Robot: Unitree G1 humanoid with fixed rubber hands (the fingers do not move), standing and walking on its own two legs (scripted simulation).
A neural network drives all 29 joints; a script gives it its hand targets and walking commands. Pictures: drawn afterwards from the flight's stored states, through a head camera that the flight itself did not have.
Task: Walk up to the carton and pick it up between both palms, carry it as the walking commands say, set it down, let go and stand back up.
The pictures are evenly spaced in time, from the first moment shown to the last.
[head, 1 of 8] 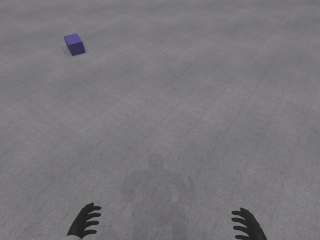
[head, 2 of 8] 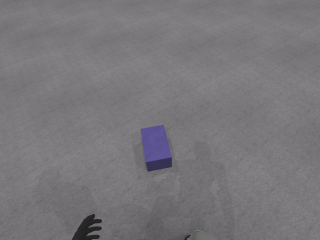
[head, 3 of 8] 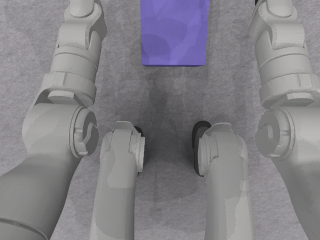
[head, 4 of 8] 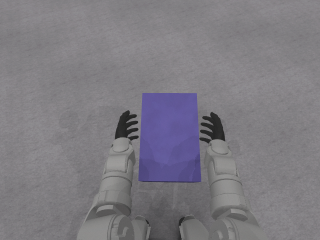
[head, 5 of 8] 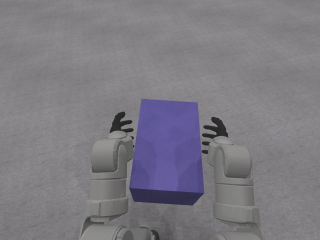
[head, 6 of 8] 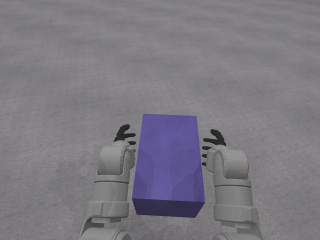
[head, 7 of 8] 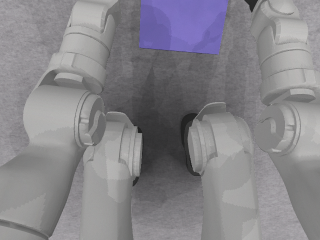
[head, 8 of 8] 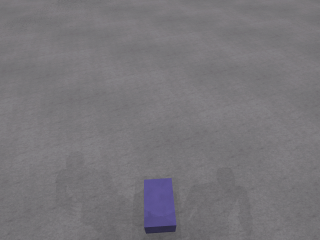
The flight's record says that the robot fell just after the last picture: no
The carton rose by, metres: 0.70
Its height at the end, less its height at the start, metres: +0.00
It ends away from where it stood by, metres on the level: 1.80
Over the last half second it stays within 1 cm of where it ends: yes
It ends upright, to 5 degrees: yes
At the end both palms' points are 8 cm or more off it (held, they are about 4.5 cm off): yes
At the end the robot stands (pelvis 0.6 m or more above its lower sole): yes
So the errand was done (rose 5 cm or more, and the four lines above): yes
